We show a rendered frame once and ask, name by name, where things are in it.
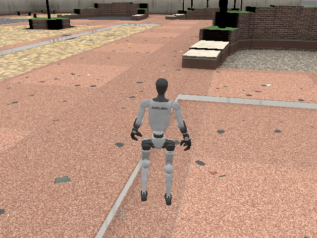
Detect robot right forearm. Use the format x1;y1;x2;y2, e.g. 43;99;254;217
180;121;190;141

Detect robot head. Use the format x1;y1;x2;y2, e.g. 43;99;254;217
152;78;169;102

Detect robot right hand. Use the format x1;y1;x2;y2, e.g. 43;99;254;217
180;139;191;151

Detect robot left forearm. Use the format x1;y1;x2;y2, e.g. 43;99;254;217
132;118;140;133

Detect robot left hand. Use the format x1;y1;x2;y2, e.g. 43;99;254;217
131;132;142;141

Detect left robot upper arm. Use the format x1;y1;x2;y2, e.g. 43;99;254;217
135;99;150;125

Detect right robot upper arm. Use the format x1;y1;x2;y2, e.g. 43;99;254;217
171;101;184;128

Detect robot right foot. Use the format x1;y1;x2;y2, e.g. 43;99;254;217
164;193;172;205

